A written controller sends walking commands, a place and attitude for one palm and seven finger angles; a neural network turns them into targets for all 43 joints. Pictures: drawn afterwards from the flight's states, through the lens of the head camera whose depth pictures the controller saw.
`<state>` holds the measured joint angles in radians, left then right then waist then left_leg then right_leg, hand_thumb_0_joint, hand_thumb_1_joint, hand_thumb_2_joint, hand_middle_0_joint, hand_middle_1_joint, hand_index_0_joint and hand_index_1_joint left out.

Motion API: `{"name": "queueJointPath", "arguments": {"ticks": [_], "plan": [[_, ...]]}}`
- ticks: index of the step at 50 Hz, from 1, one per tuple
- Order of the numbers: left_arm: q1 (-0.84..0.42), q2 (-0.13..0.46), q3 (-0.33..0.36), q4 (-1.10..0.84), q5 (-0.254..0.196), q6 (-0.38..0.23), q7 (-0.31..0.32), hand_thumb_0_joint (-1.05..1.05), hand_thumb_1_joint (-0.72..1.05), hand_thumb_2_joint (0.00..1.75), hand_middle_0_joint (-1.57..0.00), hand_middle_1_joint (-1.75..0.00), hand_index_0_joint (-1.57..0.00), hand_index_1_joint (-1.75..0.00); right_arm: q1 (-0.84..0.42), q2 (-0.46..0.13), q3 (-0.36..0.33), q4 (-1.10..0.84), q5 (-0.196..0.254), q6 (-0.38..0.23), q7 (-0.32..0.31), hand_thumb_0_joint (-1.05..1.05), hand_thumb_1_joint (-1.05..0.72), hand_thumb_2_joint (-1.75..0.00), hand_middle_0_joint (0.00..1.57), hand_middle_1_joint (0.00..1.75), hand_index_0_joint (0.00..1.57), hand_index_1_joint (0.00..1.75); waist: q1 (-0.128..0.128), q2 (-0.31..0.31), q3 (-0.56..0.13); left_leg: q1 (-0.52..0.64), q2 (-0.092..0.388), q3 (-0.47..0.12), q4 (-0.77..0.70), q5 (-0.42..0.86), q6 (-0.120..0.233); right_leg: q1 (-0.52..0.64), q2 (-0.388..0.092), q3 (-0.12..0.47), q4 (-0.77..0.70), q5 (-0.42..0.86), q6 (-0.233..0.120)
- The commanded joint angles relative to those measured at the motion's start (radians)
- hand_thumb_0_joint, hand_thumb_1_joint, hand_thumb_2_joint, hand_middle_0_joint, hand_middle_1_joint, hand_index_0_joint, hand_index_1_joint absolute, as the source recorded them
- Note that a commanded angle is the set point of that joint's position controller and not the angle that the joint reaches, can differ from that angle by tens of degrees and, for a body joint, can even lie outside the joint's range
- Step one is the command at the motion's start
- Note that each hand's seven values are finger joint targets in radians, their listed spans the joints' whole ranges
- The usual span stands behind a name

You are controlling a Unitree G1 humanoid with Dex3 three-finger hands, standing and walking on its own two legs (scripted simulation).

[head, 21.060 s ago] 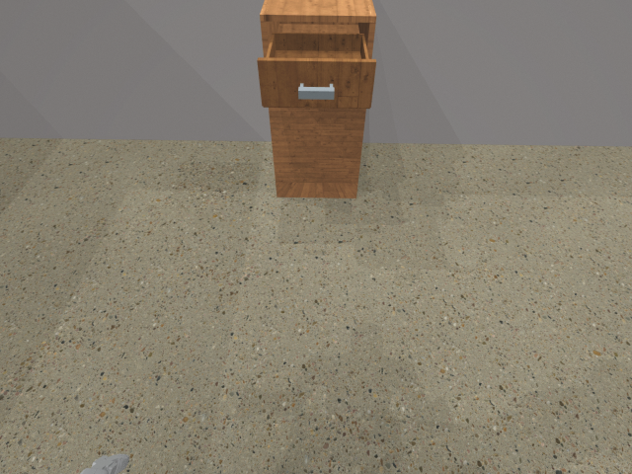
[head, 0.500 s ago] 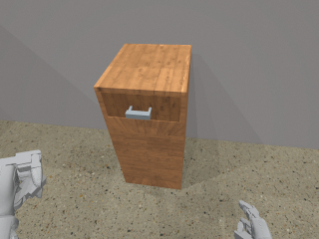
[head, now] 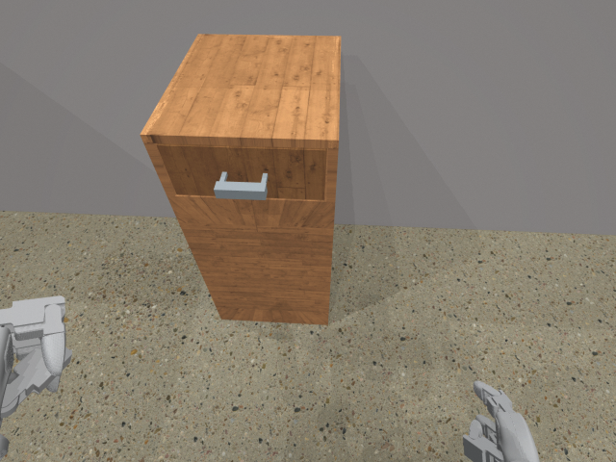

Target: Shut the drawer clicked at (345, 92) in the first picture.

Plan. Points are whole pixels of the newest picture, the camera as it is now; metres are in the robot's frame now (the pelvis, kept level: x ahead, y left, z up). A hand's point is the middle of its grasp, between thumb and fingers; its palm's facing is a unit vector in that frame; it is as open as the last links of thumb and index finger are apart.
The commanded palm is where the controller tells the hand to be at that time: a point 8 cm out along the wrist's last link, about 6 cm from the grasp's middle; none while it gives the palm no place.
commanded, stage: step back with the hand held close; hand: left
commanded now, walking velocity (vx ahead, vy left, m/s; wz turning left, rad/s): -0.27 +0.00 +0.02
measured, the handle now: (242, 183) +0.63 +0.17 -0.06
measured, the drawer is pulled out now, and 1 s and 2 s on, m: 0.00 0.00 0.00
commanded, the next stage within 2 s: stop stepping back and stand still in 0.82 s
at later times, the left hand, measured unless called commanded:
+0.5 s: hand (0, 454) +0.11 +0.25 +0.15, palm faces +0.36 -0.83 -0.43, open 3.2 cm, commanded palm +0.04 +0.29 +0.17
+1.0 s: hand out of the picture +0.01 +0.23 +0.18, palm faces +0.31 -0.80 -0.52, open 3.2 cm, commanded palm -0.04 +0.28 +0.17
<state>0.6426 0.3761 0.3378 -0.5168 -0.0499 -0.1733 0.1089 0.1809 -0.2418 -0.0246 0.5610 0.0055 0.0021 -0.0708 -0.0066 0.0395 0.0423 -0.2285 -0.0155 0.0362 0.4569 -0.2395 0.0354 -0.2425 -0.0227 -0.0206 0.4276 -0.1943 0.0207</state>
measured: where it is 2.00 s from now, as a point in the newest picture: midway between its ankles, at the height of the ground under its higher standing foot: outside the picture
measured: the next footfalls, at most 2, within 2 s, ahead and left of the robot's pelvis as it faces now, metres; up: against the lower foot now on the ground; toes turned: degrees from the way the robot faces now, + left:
right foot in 0.66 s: -0.18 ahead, -0.12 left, +0.00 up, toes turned +4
left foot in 1.48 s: -0.21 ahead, +0.12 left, +0.00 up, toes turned +1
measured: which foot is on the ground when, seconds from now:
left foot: down 0.00-1.00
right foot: down 0.00-0.48, up 0.50-0.64, down 0.66-1.00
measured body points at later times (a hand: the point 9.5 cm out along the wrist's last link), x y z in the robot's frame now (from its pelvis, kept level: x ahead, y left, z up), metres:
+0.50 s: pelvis -0.08 +0.01 -0.01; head -0.06 +0.03 +0.44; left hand +0.09 +0.29 +0.17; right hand +0.09 -0.24 -0.09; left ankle +0.00 +0.09 -0.74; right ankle +0.01 -0.13 -0.74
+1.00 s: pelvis -0.17 +0.00 -0.01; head -0.17 +0.02 +0.44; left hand -0.02 +0.27 +0.20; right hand +0.01 -0.25 -0.08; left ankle -0.10 +0.08 -0.74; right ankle -0.22 -0.12 -0.74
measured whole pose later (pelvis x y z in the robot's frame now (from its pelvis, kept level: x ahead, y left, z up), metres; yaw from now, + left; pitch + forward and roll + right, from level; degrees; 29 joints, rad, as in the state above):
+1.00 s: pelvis -0.17 +0.00 -0.01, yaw +1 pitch +2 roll -3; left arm 0.71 0.50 0.44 -0.66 -0.06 -0.30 0.11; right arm 0.20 -0.21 0.00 0.58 0.01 -0.04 -0.07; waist -0.02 0.00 -0.05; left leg -0.44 0.00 0.00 0.61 -0.20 0.03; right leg -0.19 0.09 0.03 0.50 -0.34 -0.02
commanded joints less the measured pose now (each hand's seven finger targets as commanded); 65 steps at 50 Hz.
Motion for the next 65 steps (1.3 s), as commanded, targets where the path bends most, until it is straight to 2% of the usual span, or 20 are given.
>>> {"name": "queueJointPath", "arguments": {"ticks": [1,6,12,18,22,24,26,28,31,33,35,38,41,44,47,51,54,56,62,65], "plan": [[0.026,0.181,0.166,-0.276,-0.008,-0.076,0.036,0.00,0.90,0.90,-1.40,-1.60,-1.40,-1.60,-0.096,-0.099,-0.038,-0.186,0.002,-0.050,-0.013,0.00,-0.90,-0.90,0.20,0.30,0.20,0.30,0.022,0.035,-0.249,-0.031,0.093,-0.097,-0.048,0.429,-0.001,0.188,-0.027,0.021,0.071,0.386,-0.015],[0.001,0.156,0.152,-0.233,0.006,-0.081,0.038,0.00,0.90,0.90,-1.40,-1.60,-1.40,-1.60,-0.091,-0.103,-0.039,-0.178,-0.002,-0.064,-0.020,0.00,-0.90,-0.90,0.20,0.30,0.20,0.30,0.019,0.082,-0.152,-0.214,0.138,-0.139,-0.143,0.159,0.032,0.197,0.007,0.021,0.142,0.185,-0.004],[-0.061,0.151,0.145,-0.199,0.025,-0.096,0.040,0.00,0.90,0.90,-1.40,-1.60,-1.40,-1.60,-0.083,-0.112,-0.041,-0.174,0.001,-0.084,-0.019,0.00,-0.90,-0.90,0.20,0.30,0.20,0.30,0.002,-0.025,-0.065,-0.399,0.103,-0.141,-0.126,-0.275,0.049,0.187,-0.023,0.101,0.051,0.022,-0.014],[-0.094,0.158,0.115,-0.249,0.020,-0.117,0.063,0.00,0.90,0.90,-1.40,-1.60,-1.40,-1.60,-0.055,-0.090,-0.034,-0.151,-0.008,-0.092,-0.014,0.00,-0.90,-0.90,0.20,0.30,0.20,0.30,-0.017,-0.135,-0.070,-0.077,0.020,-0.074,0.149,-0.180,-0.003,-0.232,-0.138,0.180,-0.199,-0.356,-0.081],[-0.068,0.178,0.140,-0.306,0.019,-0.132,0.078,0.00,0.90,0.90,-1.40,-1.60,-1.40,-1.60,-0.064,-0.110,-0.032,-0.157,-0.010,-0.100,-0.023,0.00,-0.90,-0.90,0.20,0.30,0.20,0.30,-0.018,0.050,-0.102,-0.186,0.089,-0.179,-0.074,-0.267,0.021,-0.108,-0.036,0.071,-0.042,-0.292,-0.032],[-0.052,0.180,0.172,-0.332,0.043,-0.146,0.078,0.00,0.90,0.90,-1.40,-1.60,-1.40,-1.60,-0.081,-0.125,-0.032,-0.172,-0.008,-0.116,-0.029,0.00,-0.90,-0.90,0.20,0.30,0.20,0.30,-0.004,0.244,-0.127,-0.504,0.237,-0.359,-0.330,-0.515,0.091,0.208,0.085,0.021,0.313,-0.098,0.006],[-0.042,0.197,0.196,-0.337,0.057,-0.148,0.072,0.00,0.90,0.90,-1.40,-1.60,-1.40,-1.60,-0.069,-0.105,-0.041,-0.176,-0.012,-0.127,-0.028,0.00,-0.90,-0.90,0.20,0.30,0.20,0.30,0.007,0.216,-0.143,-0.528,0.278,-0.378,-0.328,-0.445,0.110,0.230,0.095,0.042,0.429,-0.064,0.006],[-0.003,0.189,0.196,-0.322,0.049,-0.151,0.064,0.00,0.90,0.90,-1.40,-1.60,-1.40,-1.60,-0.079,-0.105,-0.046,-0.182,-0.010,-0.143,-0.023,0.00,-0.90,-0.90,0.20,0.30,0.20,0.30,0.011,0.124,-0.142,-0.472,0.255,-0.341,-0.253,-0.332,0.110,0.202,0.104,0.059,0.358,-0.099,0.001],[0.047,0.162,0.184,-0.278,0.033,-0.168,0.046,0.00,0.90,0.90,-1.40,-1.60,-1.40,-1.60,-0.056,-0.114,-0.043,-0.137,-0.022,-0.157,-0.014,0.00,-0.90,-0.90,0.20,0.30,0.20,0.30,0.002,0.144,-0.096,-0.402,0.218,-0.307,-0.224,-0.267,0.098,0.156,0.111,0.046,0.184,-0.121,-0.009],[0.019,0.158,0.163,-0.285,0.018,-0.185,0.034,0.00,0.90,0.90,-1.40,-1.60,-1.40,-1.60,-0.044,-0.115,-0.036,-0.095,-0.031,-0.171,-0.006,0.00,-0.90,-0.90,0.20,0.30,0.20,0.30,-0.008,0.134,-0.118,-0.207,0.197,-0.282,-0.180,0.009,0.084,0.069,0.100,0.040,0.071,-0.057,-0.014],[-0.005,0.187,0.170,-0.303,0.009,-0.200,0.028,0.00,0.90,0.90,-1.40,-1.60,-1.40,-1.60,-0.028,-0.111,-0.038,-0.055,-0.033,-0.168,0.003,0.00,-0.90,-0.90,0.20,0.30,0.20,0.30,0.005,0.077,-0.248,0.095,0.176,-0.208,-0.042,0.515,0.059,-0.026,0.083,0.050,-0.001,0.108,-0.009],[0.001,0.210,0.183,-0.354,0.001,-0.201,0.018,0.00,0.90,0.90,-1.40,-1.60,-1.40,-1.60,-0.030,-0.088,-0.042,-0.072,-0.025,-0.144,0.019,0.00,-0.90,-0.90,0.20,0.30,0.20,0.30,0.006,0.044,-0.435,0.361,0.149,-0.094,0.065,0.813,0.039,-0.067,0.065,0.050,0.017,0.287,0.034],[0.068,0.266,0.250,-0.381,-0.025,-0.191,0.018,0.00,0.90,0.90,-1.40,-1.60,-1.40,-1.60,-0.086,-0.084,-0.040,-0.144,0.008,-0.123,0.017,0.00,-0.90,-0.90,0.20,0.30,0.20,0.30,0.012,-0.108,-0.434,0.248,0.111,-0.030,0.114,0.587,0.019,-0.020,-0.013,0.065,-0.002,0.530,0.084],[0.106,0.275,0.283,-0.320,-0.031,-0.175,0.023,0.00,0.90,0.90,-1.40,-1.60,-1.40,-1.60,-0.142,-0.071,-0.025,-0.178,0.027,-0.093,0.004,0.00,-0.90,-0.90,0.20,0.30,0.20,0.30,0.011,-0.180,-0.263,0.033,0.024,-0.006,0.209,0.123,-0.019,-0.081,-0.140,0.146,-0.075,0.559,0.022],[0.061,0.249,0.245,-0.262,-0.034,-0.160,0.030,0.00,0.90,0.90,-1.40,-1.60,-1.40,-1.60,-0.132,-0.066,-0.025,-0.146,0.012,-0.089,-0.005,0.00,-0.90,-0.90,0.20,0.30,0.20,0.30,-0.002,-0.087,-0.102,-0.036,0.025,-0.062,0.296,-0.016,-0.033,-0.224,-0.204,0.216,-0.123,0.265,-0.079],[-0.027,0.172,0.144,-0.163,-0.022,-0.123,0.033,0.00,0.90,0.90,-1.40,-1.60,-1.40,-1.60,-0.084,-0.106,-0.014,-0.128,0.003,-0.104,-0.025,0.00,-0.90,-0.90,0.20,0.30,0.20,0.30,-0.016,0.055,-0.018,0.007,0.138,-0.172,-0.082,0.163,0.009,-0.176,0.011,0.102,-0.026,0.000,-0.028],[-0.071,0.152,0.110,-0.198,-0.006,-0.127,0.037,0.00,0.90,0.90,-1.40,-1.60,-1.40,-1.60,-0.079,-0.115,-0.014,-0.128,-0.009,-0.132,-0.030,0.00,-0.90,-0.90,0.20,0.30,0.20,0.30,0.003,0.139,-0.105,-0.114,0.249,-0.372,-0.326,-0.232,0.049,0.006,0.077,0.071,0.161,-0.174,-0.018],[-0.114,0.155,0.112,-0.263,0.017,-0.120,0.040,0.00,0.90,0.90,-1.40,-1.60,-1.40,-1.60,-0.092,-0.121,-0.016,-0.138,-0.019,-0.142,-0.028,0.00,-0.90,-0.90,0.20,0.30,0.20,0.30,0.011,0.145,-0.104,-0.254,0.277,-0.411,-0.429,-0.495,0.060,0.102,0.095,0.071,0.261,-0.225,-0.021],[0.067,0.212,0.163,-0.395,0.008,-0.075,0.045,0.00,0.90,0.90,-1.40,-1.60,-1.40,-1.60,-0.072,-0.085,-0.012,-0.160,-0.021,-0.155,-0.004,0.00,-0.90,-0.90,0.20,0.30,0.20,0.30,0.009,0.097,-0.227,-0.040,0.100,-0.141,-0.241,-0.259,-0.084,0.110,0.084,0.007,-0.055,-0.262,-0.066],[0.048,0.226,0.196,-0.398,-0.020,-0.076,0.049,0.00,0.90,0.90,-1.40,-1.60,-1.40,-1.60,-0.061,-0.070,-0.014,-0.118,-0.031,-0.122,-0.002,0.00,-0.90,-0.90,0.20,0.30,0.20,0.30,-0.008,-0.075,-0.205,0.097,0.026,-0.034,0.257,0.000,-0.056,-0.193,-0.167,0.255,-0.259,-0.330,-0.184]]}}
